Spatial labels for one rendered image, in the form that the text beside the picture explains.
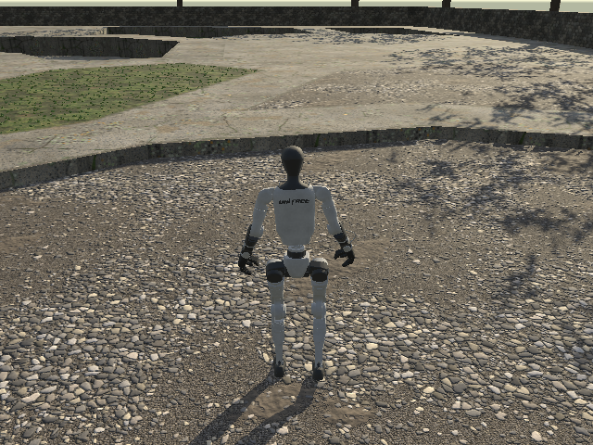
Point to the robot right thigh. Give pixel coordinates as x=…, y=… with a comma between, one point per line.
x=318, y=270

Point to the robot left hand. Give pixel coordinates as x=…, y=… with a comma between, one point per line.
x=242, y=263

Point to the robot right hand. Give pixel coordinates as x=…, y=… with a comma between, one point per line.
x=342, y=254

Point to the right robot foot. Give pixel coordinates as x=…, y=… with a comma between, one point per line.
x=318, y=371

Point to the robot right upper arm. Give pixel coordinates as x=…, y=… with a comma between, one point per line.
x=322, y=193

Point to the right robot forearm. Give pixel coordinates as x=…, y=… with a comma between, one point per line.
x=343, y=239

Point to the left robot forearm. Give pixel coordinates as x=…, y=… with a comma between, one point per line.
x=249, y=244

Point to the robot left upper arm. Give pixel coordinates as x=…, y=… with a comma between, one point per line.
x=265, y=196

